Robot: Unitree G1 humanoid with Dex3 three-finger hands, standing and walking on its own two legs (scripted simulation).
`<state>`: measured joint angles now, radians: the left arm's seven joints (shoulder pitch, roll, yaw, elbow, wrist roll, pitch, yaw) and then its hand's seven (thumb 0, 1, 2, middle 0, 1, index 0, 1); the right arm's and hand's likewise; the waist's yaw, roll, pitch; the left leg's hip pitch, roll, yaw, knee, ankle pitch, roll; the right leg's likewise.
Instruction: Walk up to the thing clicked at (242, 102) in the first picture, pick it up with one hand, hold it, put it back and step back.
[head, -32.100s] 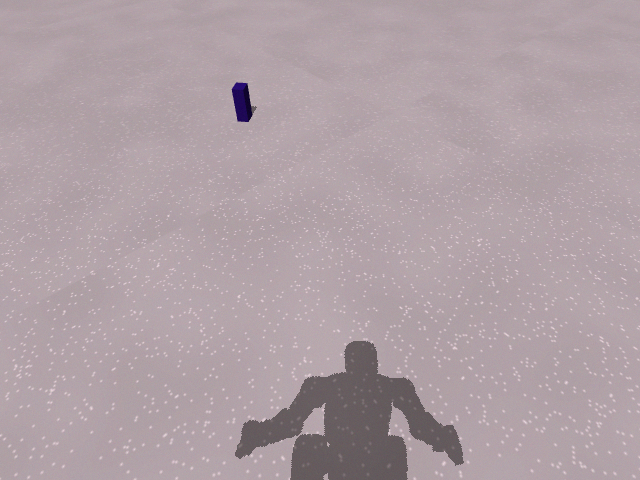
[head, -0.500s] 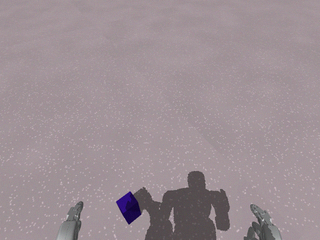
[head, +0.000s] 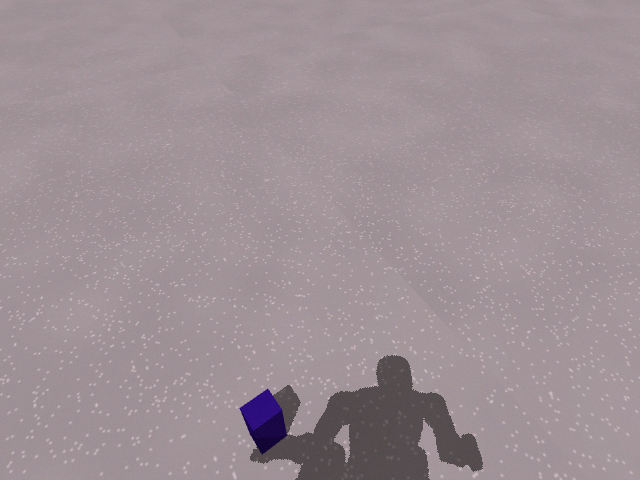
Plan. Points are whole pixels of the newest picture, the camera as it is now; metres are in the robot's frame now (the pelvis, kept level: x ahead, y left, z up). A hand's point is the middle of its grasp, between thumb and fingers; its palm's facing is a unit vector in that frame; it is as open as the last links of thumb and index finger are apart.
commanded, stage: stand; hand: left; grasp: from the side
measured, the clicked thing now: (264, 422) +0.42 +0.19 -0.65
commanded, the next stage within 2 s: step back in 1.88 s
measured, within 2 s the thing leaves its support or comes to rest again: neither
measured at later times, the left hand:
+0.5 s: hand out of the picture +0.04 +0.25 -0.14, palm faces +0.00 -0.93 -0.36, open 7.4 cm
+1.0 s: hand out of the picture +0.06 +0.24 -0.13, palm faces -0.02 -0.94 -0.34, open 7.4 cm
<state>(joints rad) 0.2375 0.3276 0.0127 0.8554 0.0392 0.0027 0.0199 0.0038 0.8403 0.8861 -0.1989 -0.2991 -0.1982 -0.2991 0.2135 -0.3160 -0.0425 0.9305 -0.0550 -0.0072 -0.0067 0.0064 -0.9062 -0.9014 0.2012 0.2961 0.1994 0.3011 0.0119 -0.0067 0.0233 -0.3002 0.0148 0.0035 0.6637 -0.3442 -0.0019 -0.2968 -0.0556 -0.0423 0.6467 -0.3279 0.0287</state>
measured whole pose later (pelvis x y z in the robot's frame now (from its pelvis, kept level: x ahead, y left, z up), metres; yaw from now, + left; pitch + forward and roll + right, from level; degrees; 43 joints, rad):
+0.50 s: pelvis -0.01 +0.00 +0.02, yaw +0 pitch -4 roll +0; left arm 0.16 0.32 0.00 1.15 0.02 -0.01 0.01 0.00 0.90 0.90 -0.20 -0.30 -0.20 -0.30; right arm 0.15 -0.31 -0.02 1.13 -0.03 0.00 0.00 0.00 -0.91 -0.90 0.20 0.30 0.20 0.30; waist 0.02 0.02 0.05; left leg -0.12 0.00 0.00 0.37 -0.18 0.00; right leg -0.13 -0.06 -0.05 0.38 -0.19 0.03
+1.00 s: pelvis +0.00 -0.01 +0.02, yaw +0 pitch -3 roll +0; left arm 0.12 0.32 0.00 1.17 0.02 -0.01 0.01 0.00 0.90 0.90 -0.20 -0.30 -0.20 -0.30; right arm 0.14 -0.33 -0.01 1.16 -0.02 0.00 0.00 0.00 -0.91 -0.90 0.20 0.30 0.20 0.30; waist 0.00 0.02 0.05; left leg -0.12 0.02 0.00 0.34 -0.17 -0.02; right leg -0.12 -0.04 -0.05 0.34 -0.17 0.02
